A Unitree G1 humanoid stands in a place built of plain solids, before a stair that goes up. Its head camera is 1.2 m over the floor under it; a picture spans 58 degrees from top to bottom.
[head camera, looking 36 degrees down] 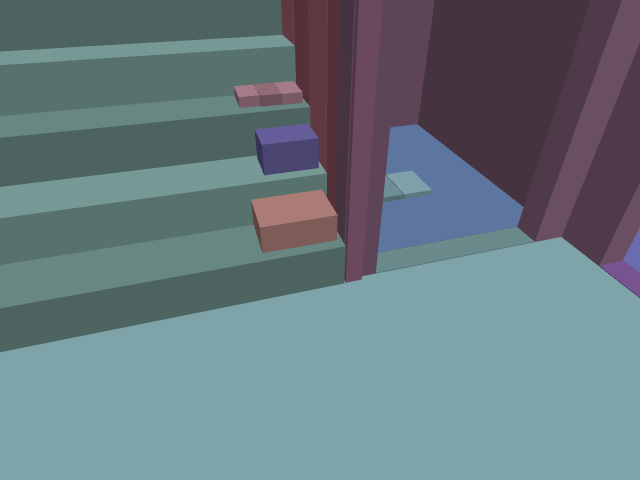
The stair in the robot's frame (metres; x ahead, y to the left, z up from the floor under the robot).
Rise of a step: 0.19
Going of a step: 0.25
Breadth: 1.30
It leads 16 degrees to the left of straight ahead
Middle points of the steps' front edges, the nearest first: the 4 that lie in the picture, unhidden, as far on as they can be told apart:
1.16 0.52 0.19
1.40 0.59 0.39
1.64 0.66 0.58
1.88 0.73 0.77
